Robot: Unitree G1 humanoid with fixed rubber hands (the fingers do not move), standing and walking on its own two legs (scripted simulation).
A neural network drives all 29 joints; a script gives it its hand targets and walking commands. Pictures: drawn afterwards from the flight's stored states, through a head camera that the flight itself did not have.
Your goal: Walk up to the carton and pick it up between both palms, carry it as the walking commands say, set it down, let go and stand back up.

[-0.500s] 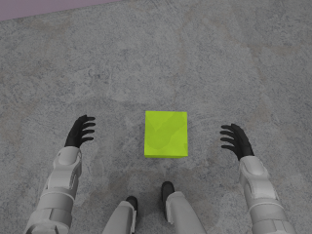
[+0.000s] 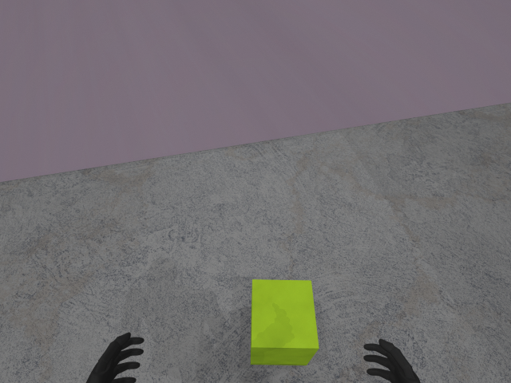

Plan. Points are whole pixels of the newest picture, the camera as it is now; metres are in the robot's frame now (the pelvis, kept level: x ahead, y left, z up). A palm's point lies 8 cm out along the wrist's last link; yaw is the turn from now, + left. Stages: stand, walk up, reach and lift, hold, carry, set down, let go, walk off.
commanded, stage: let go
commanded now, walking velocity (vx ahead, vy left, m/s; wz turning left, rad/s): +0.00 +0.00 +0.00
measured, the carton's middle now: (280, 323) +0.41 -0.10 -0.65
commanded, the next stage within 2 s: stand in 0.38 s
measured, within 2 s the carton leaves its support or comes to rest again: neither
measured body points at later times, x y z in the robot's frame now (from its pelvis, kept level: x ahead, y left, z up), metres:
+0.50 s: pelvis +0.03 -0.04 +0.00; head +0.02 -0.04 +0.45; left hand +0.15 +0.20 -0.10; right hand +0.17 -0.29 -0.09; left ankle -0.04 +0.08 -0.74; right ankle +0.04 -0.13 -0.74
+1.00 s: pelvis +0.06 -0.04 -0.01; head +0.01 -0.03 +0.44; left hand +0.09 +0.19 -0.16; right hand +0.04 -0.28 -0.16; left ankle -0.04 +0.08 -0.74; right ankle +0.04 -0.13 -0.74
